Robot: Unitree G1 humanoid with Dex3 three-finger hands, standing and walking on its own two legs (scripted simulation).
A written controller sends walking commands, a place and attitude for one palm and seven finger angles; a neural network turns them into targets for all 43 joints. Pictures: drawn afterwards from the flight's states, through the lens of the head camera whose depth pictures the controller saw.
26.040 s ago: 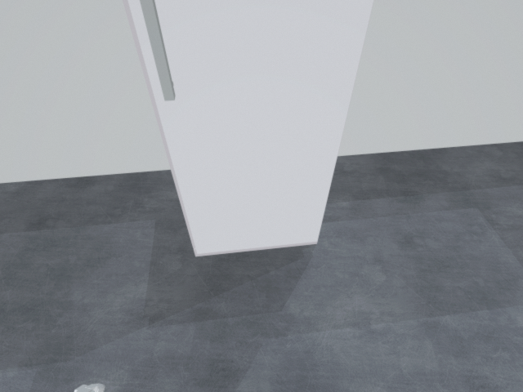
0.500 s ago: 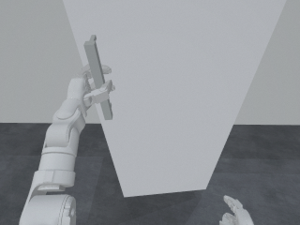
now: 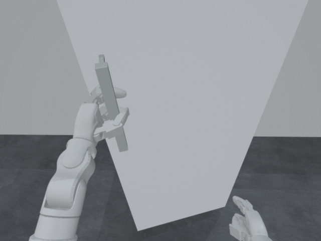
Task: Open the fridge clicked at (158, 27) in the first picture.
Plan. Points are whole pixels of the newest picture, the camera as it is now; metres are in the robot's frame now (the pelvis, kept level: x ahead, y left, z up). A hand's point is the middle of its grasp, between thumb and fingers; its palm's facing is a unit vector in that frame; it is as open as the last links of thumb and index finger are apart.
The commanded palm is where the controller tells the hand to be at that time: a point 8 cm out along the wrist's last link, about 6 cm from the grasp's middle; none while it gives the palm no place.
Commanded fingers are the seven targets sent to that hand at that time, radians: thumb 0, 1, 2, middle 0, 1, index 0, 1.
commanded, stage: walk backward, drawing the door open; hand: left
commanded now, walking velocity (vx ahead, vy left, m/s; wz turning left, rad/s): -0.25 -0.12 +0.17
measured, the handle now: (113, 108) +0.36 +0.13 +0.20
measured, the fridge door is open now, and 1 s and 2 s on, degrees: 17 42 66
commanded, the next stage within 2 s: stop walking and hold the door back in 1.86 s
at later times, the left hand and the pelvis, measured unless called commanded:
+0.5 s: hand (139, 164) +0.21 +0.05 +0.19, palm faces +0.01 -0.98 -0.20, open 7.3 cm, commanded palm +0.18 +0.10 +0.20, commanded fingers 0.00 0.90 0.90 -0.45 -1.40 -0.45 -1.40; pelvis -0.07 -0.04 -0.01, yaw +4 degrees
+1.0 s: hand (179, 198) +0.15 -0.02 +0.19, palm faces +0.32 -0.93 -0.18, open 7.4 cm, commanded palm +0.11 +0.01 +0.20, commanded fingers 0.00 0.90 0.90 -0.45 -1.40 -0.45 -1.40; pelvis -0.08 -0.22 -0.02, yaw +30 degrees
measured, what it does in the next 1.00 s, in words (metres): steps to the right, turning left: left foot, then right foot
